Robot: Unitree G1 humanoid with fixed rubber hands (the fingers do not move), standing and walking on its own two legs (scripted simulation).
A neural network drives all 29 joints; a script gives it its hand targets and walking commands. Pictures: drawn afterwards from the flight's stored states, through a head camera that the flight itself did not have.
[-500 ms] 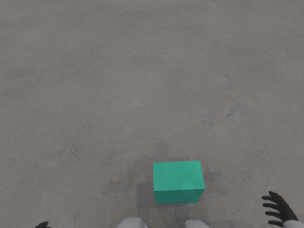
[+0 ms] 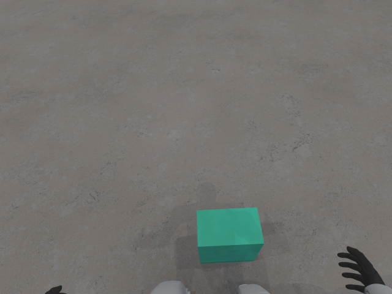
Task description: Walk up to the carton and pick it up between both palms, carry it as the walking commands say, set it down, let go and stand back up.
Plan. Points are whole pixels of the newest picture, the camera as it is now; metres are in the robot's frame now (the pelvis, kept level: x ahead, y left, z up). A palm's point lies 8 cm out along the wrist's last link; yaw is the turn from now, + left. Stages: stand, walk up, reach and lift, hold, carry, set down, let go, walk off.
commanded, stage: walk up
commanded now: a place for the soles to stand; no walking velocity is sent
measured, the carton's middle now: (226, 237) +0.39 -0.06 -0.61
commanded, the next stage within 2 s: none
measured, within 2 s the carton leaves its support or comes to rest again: neither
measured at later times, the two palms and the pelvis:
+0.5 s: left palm out of the picture +0.06 +0.34 -0.08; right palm (374, 288) +0.15 -0.31 -0.09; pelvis +0.00 +0.00 +0.00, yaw +0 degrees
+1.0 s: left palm out of the picture +0.08 +0.24 -0.09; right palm out of the picture +0.08 -0.44 -0.09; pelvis +0.00 -0.09 -0.01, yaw -4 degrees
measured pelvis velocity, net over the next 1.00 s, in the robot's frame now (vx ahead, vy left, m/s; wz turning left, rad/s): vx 0.00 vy -0.09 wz -0.07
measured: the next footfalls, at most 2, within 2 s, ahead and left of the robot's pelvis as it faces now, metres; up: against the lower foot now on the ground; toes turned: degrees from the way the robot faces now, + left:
right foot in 0.96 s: +0.06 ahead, -0.22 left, +0.00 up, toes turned +2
left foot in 1.36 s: +0.11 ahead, +0.02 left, +0.00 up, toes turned -2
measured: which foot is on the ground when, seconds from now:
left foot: down 0.00-0.96, up 0.98-1.00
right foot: down 0.00-0.66, up 0.68-0.94, down 0.96-1.00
